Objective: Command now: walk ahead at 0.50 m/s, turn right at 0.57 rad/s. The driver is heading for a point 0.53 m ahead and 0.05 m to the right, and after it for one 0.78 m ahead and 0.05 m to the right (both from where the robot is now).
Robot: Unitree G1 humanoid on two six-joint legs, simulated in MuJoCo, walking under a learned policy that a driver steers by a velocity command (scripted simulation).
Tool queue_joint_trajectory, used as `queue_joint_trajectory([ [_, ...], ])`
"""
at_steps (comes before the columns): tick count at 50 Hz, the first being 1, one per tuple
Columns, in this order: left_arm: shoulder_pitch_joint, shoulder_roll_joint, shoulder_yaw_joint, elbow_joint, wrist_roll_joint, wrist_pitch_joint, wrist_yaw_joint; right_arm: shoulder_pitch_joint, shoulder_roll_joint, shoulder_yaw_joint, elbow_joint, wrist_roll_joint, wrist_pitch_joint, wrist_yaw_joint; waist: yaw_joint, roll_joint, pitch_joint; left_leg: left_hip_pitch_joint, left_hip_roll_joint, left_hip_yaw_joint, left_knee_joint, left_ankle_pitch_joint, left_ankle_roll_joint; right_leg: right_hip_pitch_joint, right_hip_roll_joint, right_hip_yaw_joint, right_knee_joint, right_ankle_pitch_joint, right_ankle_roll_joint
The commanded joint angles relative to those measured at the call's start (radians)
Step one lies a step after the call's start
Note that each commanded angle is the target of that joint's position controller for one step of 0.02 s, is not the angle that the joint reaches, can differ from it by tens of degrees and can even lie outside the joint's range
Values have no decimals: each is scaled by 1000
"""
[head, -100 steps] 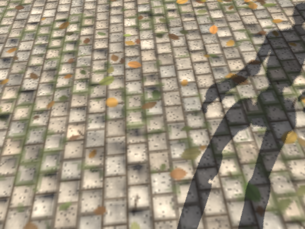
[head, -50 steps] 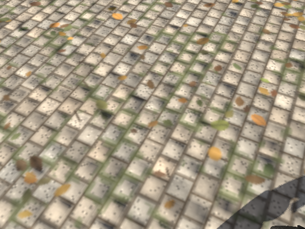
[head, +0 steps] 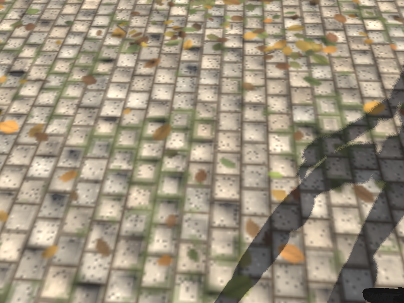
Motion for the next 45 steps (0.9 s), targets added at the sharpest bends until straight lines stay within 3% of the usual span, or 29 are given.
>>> queue_joint_trajectory([
  [1,19,180,52,-48,-9,-5,13,-98,-60,-12,-81,16,-19,10,14,-109,-41,185,-80,51,-138,130,-4,-107,-201,164,-84,163,-128],
  [5,26,168,53,-39,-8,5,19,-71,-115,-37,-79,23,-34,20,-21,-146,-47,234,-79,10,-214,3,47,11,-253,289,34,125,-96],
  [6,12,157,51,-43,-6,8,18,-14,-124,-45,-64,23,-38,18,-55,-155,-60,310,-81,26,-244,-15,69,6,-241,295,80,142,-81],
  [7,10,123,39,-49,-2,8,14,78,-149,-60,-46,14,-43,11,-102,-142,-120,466,-54,20,-265,-24,104,-23,-192,264,192,170,-51],
  [8,24,60,15,-65,14,5,10,219,-200,-75,-36,-2,-44,2,-156,-33,-260,714,110,-136,-249,-99,165,-131,-127,182,463,34,-14],
  [9,162,5,-4,-98,-16,-5,8,295,-277,-95,1,-11,-28,6,-95,302,-368,1006,326,-607,-344,-332,332,-487,5,49,786,-376,50],
  [10,152,113,13,-72,-27,-6,13,278,-184,-77,-11,14,-24,12,-118,212,-308,973,337,-698,-397,-555,322,-610,-81,70,919,-354,65],
  [11,41,169,31,-81,-21,-1,13,236,-124,-61,-20,15,-18,8,-147,116,-183,861,290,-529,-408,-522,276,-638,-114,54,950,-258,72],
  [12,-14,163,33,-92,-10,4,15,189,-106,-52,-23,6,-12,6,-134,52,-116,750,246,-393,-417,-376,250,-609,-146,24,935,-187,80],
  [13,-50,151,35,-105,0,4,12,161,-84,-46,-14,2,-9,5,-120,47,-62,666,207,-296,-437,-256,245,-594,-172,22,890,-140,84],
  [15,-41,112,34,-111,-12,13,1,145,-66,-40,-1,-1,-13,1,-90,93,-37,579,163,-163,-485,-149,234,-527,-207,1,837,-98,86],
  [17,-57,76,26,-123,-12,23,-3,148,-78,-46,18,8,-20,2,-85,84,-22,556,165,-85,-520,-78,254,-536,-218,-19,790,-79,94],
  [20,-111,57,18,-147,-4,25,-9,155,-115,-60,44,7,-20,0,-89,50,-11,580,181,4,-545,32,272,-580,-230,-25,672,18,108],
  [24,-213,39,8,-166,-5,11,-33,161,-142,-64,69,13,-8,-4,-123,32,9,600,151,151,-547,104,240,-526,-217,-82,447,215,95],
  [27,-297,34,4,-196,-8,7,-51,204,-168,-70,97,25,6,-6,-148,24,35,655,169,204,-537,129,223,-502,-201,-127,339,226,71],
  [28,-312,40,7,-207,-6,7,-56,199,-176,-73,102,29,13,-7,-142,25,49,675,173,224,-507,219,213,-494,-192,-141,306,203,59],
  [30,-283,73,25,-214,7,9,-64,189,-204,-81,101,40,29,-16,-104,54,10,715,171,262,-381,555,186,-403,-133,-194,271,121,28],
  [31,-214,100,40,-200,12,11,-64,182,-218,-86,97,48,36,-22,-63,73,-39,718,163,275,-271,706,170,-308,-92,-219,257,94,6],
  [32,-76,142,66,-164,12,13,-59,165,-215,-85,90,55,41,-27,15,59,-111,669,136,295,-96,723,144,-126,-54,-224,194,161,-26],
  [33,58,197,93,-133,12,21,-40,173,-183,-73,79,47,35,-26,85,2,-182,502,86,306,153,522,92,121,-75,-153,138,327,-68],
  [34,39,289,93,-142,15,30,-13,283,-33,-27,54,-32,24,-9,-33,-324,-278,127,-49,284,518,-583,34,460,-360,206,259,862,-188],
  [35,15,260,72,-205,33,16,-21,345,-97,-15,66,-2,10,6,-6,-265,-557,35,-111,54,741,-710,25,562,-555,576,147,739,-366],
  [36,-8,176,51,-193,34,12,-29,225,-176,-40,74,41,14,10,43,-107,-481,17,-47,9,734,-599,34,465,-495,419,104,715,-309],
  [37,-52,135,36,-165,19,6,-31,175,-152,-32,56,49,19,6,13,-82,-328,-23,-7,40,645,-526,39,338,-444,281,92,690,-258],
  [38,-93,103,24,-154,13,0,-30,156,-132,-27,72,36,28,-5,-15,-29,-247,6,26,43,573,-480,32,209,-404,213,65,663,-219],
  [40,-157,86,13,-133,38,-8,-28,207,-125,-30,98,33,60,-15,-81,-65,-194,188,44,32,488,-414,19,-20,-367,102,-6,671,-195],
  [41,-181,77,11,-118,48,-18,-28,241,-104,-28,115,32,73,-20,-103,-76,-188,251,38,37,446,-388,8,-86,-357,51,-29,688,-196],
  [43,-219,72,10,-90,56,-31,-22,253,-79,-25,126,24,88,-31,-120,-93,-169,297,28,35,325,-334,-9,-138,-338,-36,-57,690,-187],
  [45,-239,84,15,-67,56,-29,-11,216,-67,-21,121,17,96,-34,-109,-109,-158,313,29,44,209,-252,-12,-132,-325,-89,-74,604,-167],
])
Velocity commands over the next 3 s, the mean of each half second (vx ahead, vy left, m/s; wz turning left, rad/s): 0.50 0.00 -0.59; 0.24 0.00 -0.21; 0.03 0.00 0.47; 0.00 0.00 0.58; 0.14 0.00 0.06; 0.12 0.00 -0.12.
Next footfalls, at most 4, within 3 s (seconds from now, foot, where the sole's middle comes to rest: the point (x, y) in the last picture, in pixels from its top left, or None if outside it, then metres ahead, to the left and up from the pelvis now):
0.16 left None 0.28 0.15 -0.78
0.66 right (287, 297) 0.48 -0.18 -0.78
1.20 left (219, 271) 0.55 0.04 -0.78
1.66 right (290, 270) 0.57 -0.20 -0.78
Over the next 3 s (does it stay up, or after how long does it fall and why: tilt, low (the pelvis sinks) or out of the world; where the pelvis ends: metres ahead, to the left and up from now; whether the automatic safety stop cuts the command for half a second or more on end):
stays up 0.67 -0.06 -0.01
